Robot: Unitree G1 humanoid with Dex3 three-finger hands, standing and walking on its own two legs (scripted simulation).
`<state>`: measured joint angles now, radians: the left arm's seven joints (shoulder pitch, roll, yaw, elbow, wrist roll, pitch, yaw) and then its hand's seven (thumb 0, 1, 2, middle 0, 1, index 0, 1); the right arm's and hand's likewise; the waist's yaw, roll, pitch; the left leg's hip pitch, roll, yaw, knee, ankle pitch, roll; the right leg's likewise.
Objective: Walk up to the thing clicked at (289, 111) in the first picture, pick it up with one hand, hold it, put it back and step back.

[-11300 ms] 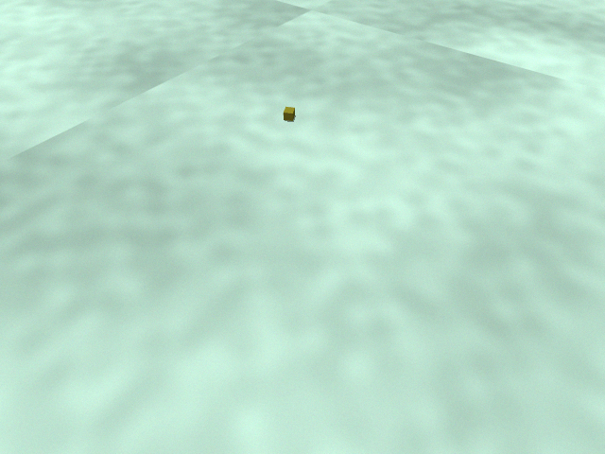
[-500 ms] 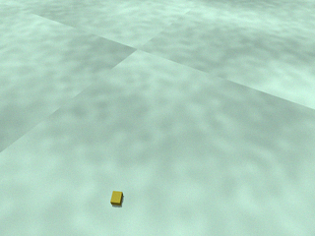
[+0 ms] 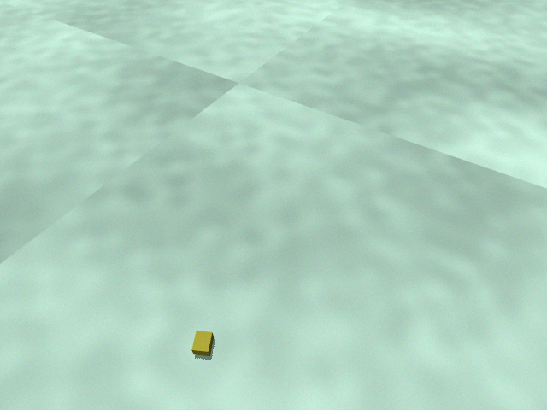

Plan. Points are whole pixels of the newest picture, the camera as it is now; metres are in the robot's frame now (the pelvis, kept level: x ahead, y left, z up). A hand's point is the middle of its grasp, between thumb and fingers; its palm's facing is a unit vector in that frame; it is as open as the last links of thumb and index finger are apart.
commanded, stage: stand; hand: left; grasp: from above
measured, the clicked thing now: (203, 343) +0.46 +0.24 -0.76
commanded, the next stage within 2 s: rise first in 0.72 s
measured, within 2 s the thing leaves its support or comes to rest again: neither
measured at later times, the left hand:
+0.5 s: hand out of the picture +0.07 +0.25 -0.16, palm faces -0.03 -0.94 -0.34, open 7.4 cm
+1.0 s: hand out of the picture +0.13 +0.25 -0.16, palm faces +0.03 -0.95 -0.32, open 8.3 cm
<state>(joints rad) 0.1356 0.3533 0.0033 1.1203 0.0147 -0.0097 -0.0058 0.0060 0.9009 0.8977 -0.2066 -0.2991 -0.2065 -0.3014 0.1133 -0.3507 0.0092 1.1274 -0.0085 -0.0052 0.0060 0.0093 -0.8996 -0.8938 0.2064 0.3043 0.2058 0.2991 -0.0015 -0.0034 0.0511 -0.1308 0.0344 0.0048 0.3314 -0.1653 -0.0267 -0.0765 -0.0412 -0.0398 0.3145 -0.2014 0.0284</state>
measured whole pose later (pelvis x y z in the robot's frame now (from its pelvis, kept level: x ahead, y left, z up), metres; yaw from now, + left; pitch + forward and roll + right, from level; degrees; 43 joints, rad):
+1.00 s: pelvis -0.01 +0.00 -0.01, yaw +0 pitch +3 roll +0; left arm -0.03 0.34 0.10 1.08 0.03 -0.02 -0.01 0.01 0.67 0.94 -0.16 -0.54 -0.16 -0.54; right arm 0.18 -0.29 0.00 0.87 0.04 -0.03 -0.04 0.01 -0.91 -0.90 0.20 0.30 0.20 0.30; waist -0.02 -0.01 0.05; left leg -0.34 0.04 0.00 0.51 -0.22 -0.03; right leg -0.29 -0.04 -0.04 0.51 -0.27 0.02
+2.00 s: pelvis -0.02 +0.01 -0.13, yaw -1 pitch +22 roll -3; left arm 0.23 0.37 0.14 0.45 0.31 0.18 -0.01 0.00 -0.50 0.92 -0.17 -0.98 -0.16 -0.99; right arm 0.17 -0.23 -0.02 0.55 0.00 -0.18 -0.03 0.01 -0.90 -0.90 0.21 0.30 0.21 0.30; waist -0.03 0.01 -0.15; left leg -1.15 0.06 -0.04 1.33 -0.57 -0.02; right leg -1.08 -0.03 -0.03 1.30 -0.60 0.03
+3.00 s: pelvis -0.10 +0.02 -0.43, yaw -8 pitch +32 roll -9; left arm -0.79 0.81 0.16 1.24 1.22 -0.39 0.22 0.00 -0.48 1.00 -0.07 -0.95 -0.07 -0.95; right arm 0.12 -0.27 0.01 0.75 -0.11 0.01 0.10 0.01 -0.85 -0.88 0.21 0.30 0.21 0.30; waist -0.15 -0.03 -0.06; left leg -2.26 0.03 -0.16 2.33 -0.63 -0.01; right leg -2.13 0.01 -0.04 2.26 -0.69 0.05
